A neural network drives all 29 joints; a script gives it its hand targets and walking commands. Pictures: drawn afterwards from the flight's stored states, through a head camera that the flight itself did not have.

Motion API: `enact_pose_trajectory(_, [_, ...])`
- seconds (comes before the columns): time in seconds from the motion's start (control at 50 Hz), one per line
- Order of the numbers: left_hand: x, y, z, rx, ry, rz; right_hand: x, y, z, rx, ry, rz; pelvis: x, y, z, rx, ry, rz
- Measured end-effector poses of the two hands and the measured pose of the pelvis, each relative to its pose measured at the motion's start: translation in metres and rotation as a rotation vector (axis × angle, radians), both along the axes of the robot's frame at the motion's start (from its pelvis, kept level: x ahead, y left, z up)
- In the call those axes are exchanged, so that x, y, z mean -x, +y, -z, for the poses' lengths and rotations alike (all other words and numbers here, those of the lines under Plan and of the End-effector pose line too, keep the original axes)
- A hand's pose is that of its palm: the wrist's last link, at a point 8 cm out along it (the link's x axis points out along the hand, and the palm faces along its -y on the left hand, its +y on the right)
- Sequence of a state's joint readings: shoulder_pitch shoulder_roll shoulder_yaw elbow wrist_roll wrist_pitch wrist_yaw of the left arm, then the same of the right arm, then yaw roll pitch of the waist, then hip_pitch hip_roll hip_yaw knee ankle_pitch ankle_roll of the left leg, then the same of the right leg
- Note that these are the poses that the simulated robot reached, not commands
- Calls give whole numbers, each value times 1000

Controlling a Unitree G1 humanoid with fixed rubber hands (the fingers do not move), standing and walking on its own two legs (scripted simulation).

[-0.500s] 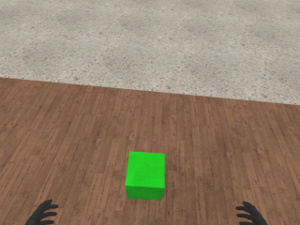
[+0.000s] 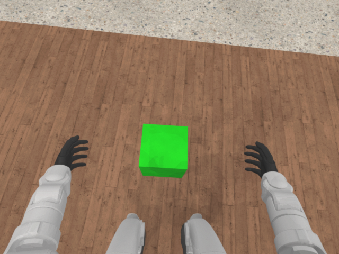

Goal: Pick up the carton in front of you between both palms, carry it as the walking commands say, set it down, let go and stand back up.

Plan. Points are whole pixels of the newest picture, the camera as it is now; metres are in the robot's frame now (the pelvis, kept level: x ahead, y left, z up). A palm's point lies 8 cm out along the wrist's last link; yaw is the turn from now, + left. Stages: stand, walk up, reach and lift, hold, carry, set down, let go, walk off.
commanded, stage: reach and lift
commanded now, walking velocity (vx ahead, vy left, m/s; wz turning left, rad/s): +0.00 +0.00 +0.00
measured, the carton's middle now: (163, 152) +0.49 +0.00 -0.58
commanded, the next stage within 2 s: none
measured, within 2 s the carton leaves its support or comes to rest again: neither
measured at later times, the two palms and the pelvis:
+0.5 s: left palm (103, 110) +0.50 +0.20 -0.14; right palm (229, 118) +0.48 -0.19 -0.15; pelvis -0.06 +0.00 -0.06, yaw +0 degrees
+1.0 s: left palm (117, 136) +0.49 +0.19 -0.36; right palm (212, 142) +0.48 -0.19 -0.36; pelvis -0.05 +0.00 -0.20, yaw -1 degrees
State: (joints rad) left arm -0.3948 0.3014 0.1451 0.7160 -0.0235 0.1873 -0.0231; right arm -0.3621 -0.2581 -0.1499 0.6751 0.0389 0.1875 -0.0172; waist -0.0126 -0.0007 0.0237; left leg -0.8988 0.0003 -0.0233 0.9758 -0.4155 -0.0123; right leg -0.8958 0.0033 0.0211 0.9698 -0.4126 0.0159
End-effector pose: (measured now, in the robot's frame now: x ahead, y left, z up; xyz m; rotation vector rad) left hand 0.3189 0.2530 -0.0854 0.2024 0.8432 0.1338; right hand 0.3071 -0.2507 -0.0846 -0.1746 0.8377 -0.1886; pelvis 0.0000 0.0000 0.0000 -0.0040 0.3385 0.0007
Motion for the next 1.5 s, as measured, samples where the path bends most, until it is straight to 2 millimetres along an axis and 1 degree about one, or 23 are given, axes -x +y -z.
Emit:
enact_pose_trajectory(0.1, [-35, -12, 16, 29, -47, 0, -33, 10, 16, -24, -49, 13, 22, 1, 15, 0, 103, 2])
enact_pose_trajectory(0.22, [-79, -25, 28, 63, -90, -1, -75, 24, 28, -53, -95, 28, 50, 2, 30, 1, 194, 0])
enact_pose_trajectory(0.32, [-119, -38, 35, 93, -119, 2, -114, 37, 37, -79, -124, 34, 64, 2, 43, 3, 263, -3])
enact_pose_trajectory(0.4, [-150, -48, 43, 117, -149, 7, -144, 48, 46, -98, -154, 38, 67, 3, 51, 5, 320, -3])
enact_pose_trajectory(0.46, [-171, -55, 52, 129, -171, 12, -164, 54, 55, -109, -178, 40, 65, 3, 55, 7, 362, -3])
enact_pose_trajectory(0.52, [-187, -59, 63, 132, -190, 16, -180, 60, 66, -111, -198, 40, 59, 3, 56, 9, 405, -3])
enact_pose_trajectory(0.56, [-193, -60, 72, 131, -197, 17, -186, 62, 74, -111, -204, 40, 52, 3, 55, 9, 434, -3])
enact_pose_trajectory(0.62, [-197, -62, 86, 133, -198, 15, -190, 63, 89, -115, -205, 42, 42, 3, 56, 10, 479, -2])
enact_pose_trajectory(0.68, [-196, -64, 105, 134, -192, 9, -188, 64, 107, -119, -199, 48, 33, 3, 61, 10, 526, -1])
enact_pose_trajectory(0.74, [-192, -66, 129, 134, -177, 2, -184, 63, 131, -119, -185, 53, 27, 3, 74, 10, 572, 1])
enact_pose_trajectory(0.78, [-188, -67, 148, 133, -164, -1, -180, 62, 150, -116, -172, 56, 25, 3, 87, 10, 598, 1])
enact_pose_trajectory(0.88, [-180, -67, 207, 124, -148, -9, -173, 61, 207, -110, -154, 57, 29, 2, 131, 9, 635, 5])
enact_pose_trajectory(0.98, [-176, -63, 266, 112, -158, -13, -170, 60, 266, -103, -159, 50, 43, 2, 185, 8, 621, 7])
enact_pose_trajectory(1.02, [-175, -62, 287, 109, -166, -12, -169, 59, 286, -100, -164, 47, 50, 2, 207, 7, 599, 7])
enact_pose_trajectory(1.08, [-175, -61, 312, 109, -178, -12, -169, 58, 311, -98, -173, 47, 61, 3, 237, 9, 555, 8])
enact_pose_trajectory(1.16, [-176, -63, 338, 115, -178, -10, -169, 58, 337, -103, -171, 50, 75, 4, 270, 13, 491, 10])
enact_pose_trajectory(1.26, [-176, -68, 368, 126, -153, -11, -169, 62, 368, -116, -146, 48, 87, 4, 298, 14, 423, 13])
enact_pose_trajectory(1.34, [-174, -71, 395, 130, -127, -7, -168, 66, 395, -122, -122, 40, 91, 4, 314, 13, 383, 14])
enact_pose_trajectory(1.4, [-172, -71, 413, 127, -112, -5, -167, 67, 413, -127, -109, 37, 90, 4, 321, 11, 339, 15])
enact_pose_trajectory(1.46, [-172, -72, 426, 125, -107, -1, -167, 67, 426, -126, -104, 36, 86, 4, 327, 10, 316, 13])
enact_pose_trajectory(1.5, [-175, -72, 431, 125, -113, 4, -170, 66, 431, -124, -108, 35, 84, 4, 330, 10, 307, 13])
